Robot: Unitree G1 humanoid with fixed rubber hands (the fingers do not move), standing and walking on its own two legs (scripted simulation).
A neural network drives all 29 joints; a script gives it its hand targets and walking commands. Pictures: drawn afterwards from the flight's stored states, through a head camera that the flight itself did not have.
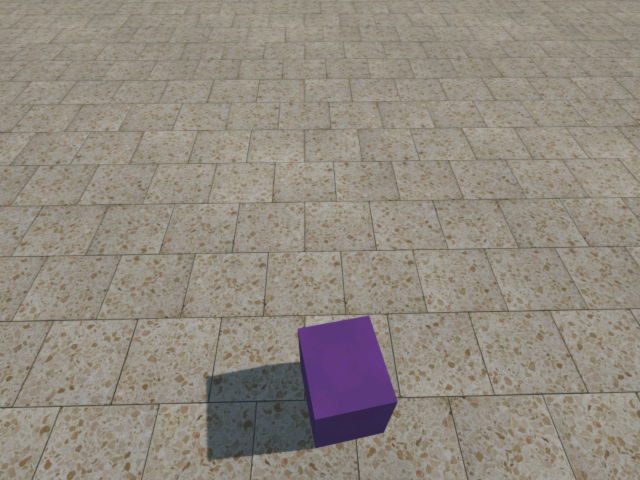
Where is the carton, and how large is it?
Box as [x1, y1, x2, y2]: [298, 316, 397, 447]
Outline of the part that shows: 368,316 298,328 300,365 315,447 383,432 397,401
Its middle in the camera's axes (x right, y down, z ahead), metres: +0.07 +0.41 +1.11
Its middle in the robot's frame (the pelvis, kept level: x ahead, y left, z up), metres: +0.50 -0.06 -0.64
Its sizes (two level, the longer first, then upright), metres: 0.245 0.207 0.266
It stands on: the floor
